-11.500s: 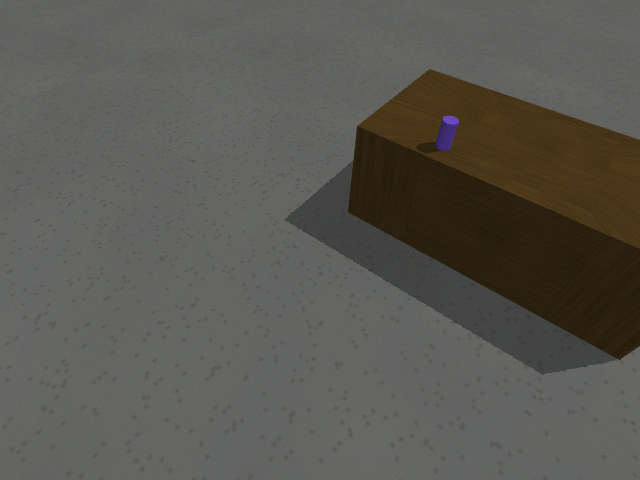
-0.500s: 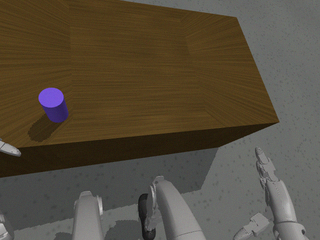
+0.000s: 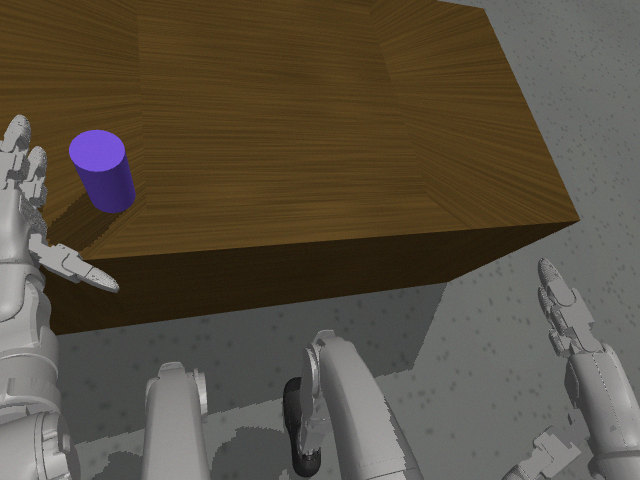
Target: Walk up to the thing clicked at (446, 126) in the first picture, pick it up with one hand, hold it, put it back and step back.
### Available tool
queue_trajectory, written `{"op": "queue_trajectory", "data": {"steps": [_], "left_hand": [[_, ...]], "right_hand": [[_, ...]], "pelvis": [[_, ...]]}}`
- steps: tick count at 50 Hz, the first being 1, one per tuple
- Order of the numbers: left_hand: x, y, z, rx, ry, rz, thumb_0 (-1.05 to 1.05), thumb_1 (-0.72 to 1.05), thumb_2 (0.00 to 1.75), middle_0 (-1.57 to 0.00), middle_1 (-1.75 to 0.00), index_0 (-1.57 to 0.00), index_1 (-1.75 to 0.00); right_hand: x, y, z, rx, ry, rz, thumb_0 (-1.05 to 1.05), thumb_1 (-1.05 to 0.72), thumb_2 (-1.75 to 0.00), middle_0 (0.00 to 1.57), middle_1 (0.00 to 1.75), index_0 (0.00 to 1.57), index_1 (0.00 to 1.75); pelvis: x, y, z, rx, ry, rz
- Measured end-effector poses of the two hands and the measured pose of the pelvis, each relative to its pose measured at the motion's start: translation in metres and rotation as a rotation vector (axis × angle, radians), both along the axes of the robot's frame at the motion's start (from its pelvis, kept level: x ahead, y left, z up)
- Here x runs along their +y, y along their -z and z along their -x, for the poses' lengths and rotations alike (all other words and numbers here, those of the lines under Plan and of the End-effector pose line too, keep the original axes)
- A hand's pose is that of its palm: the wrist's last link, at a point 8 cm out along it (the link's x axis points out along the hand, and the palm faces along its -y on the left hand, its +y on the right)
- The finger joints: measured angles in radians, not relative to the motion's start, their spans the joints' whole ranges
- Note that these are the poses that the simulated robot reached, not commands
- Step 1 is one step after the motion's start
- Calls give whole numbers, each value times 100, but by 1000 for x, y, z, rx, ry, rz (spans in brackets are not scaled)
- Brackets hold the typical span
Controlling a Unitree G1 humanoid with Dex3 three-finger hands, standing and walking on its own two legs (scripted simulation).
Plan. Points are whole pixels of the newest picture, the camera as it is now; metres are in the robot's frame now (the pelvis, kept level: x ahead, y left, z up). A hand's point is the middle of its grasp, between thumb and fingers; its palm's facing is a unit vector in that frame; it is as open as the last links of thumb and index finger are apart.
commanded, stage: close in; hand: left
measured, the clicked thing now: (106, 174) +0.50 +0.18 -0.05
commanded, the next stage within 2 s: close in 0.28 s
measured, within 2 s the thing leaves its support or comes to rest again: leaves its support in 1.44 s
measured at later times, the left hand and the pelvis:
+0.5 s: hand (111, 193) +0.48 +0.17 -0.06, palm faces +0.09 -1.00 +0.01, open 17.3 cm; pelvis +0.01 +0.00 +0.00, yaw +0 degrees
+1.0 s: hand (107, 198) +0.47 +0.18 -0.06, palm faces +0.10 -1.00 +0.02, open 12.0 cm; pelvis +0.01 -0.01 +0.01, yaw +0 degrees
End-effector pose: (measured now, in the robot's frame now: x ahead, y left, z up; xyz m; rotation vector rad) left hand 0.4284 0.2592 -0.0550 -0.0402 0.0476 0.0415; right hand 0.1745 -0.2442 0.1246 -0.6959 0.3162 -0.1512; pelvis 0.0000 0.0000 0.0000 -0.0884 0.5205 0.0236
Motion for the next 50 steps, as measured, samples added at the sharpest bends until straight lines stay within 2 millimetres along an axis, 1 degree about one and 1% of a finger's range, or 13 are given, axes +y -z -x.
{"op": "queue_trajectory", "data": {"steps": [5, 10, 16, 23, 29, 37, 44, 50], "left_hand": [[-6, 0, -3, -7, -32, -9, -2, -61, 2, -8, -11, -11, -9], [-11, 0, -7, -10, -46, -15, -2, -61, 3, -9, -11, -12, -10], [-22, 0, -17, -8, -36, -30, -2, -61, 4, -10, -11, -12, -9], [-34, 0, -26, 9, -40, -25, -2, -61, 4, -12, -10, -13, -9], [-36, 0, -28, 12, -51, -39, -2, -61, 7, -26, -19, -27, -19], [-36, 0, -26, -7, -61, -33, -2, -59, 16, -44, -34, -46, -33], [-32, 0, -20, 1, -54, -26, -2, -51, 28, -60, -49, -62, -48], [-32, 0, -20, -11, -57, -24, -1, -41, 42, -74, -64, -77, -63]], "right_hand": [[-3, -4, 3, 10, 29, 15, -1, 54, -5, 7, 5, 7, 5], [-1, -1, 1, 34, 45, 4, -1, 54, -5, 7, 5, 7, 5], [3, 1, -5, 48, 23, -5, -1, 53, -5, 7, 5, 7, 5], [-1, 1, -1, 74, 58, -18, -1, 52, -5, 7, 5, 7, 5], [-6, -4, 3, 69, 86, -24, -1, 51, -5, 7, 5, 7, 5], [-9, -8, 1, 50, 86, -35, -1, 50, -5, 7, 5, 6, 5], [-11, -14, -1, 51, 87, -33, -1, 50, -5, 7, 5, 6, 5], [-12, -7, -5, 56, 81, -44, 0, 50, -5, 7, 5, 6, 5]], "pelvis": [[2, 0, 0, -3, 1, -4], [3, 0, -2, 4, -1, -6], [3, 1, -4, 11, -2, -7], [1, -2, -6, 14, 3, -12], [-1, -4, -9, 16, 10, -14], [-5, -4, -9, 16, 17, -19], [-7, -8, -14, 22, 18, -20], [-7, -6, -15, 22, 16, -20]]}}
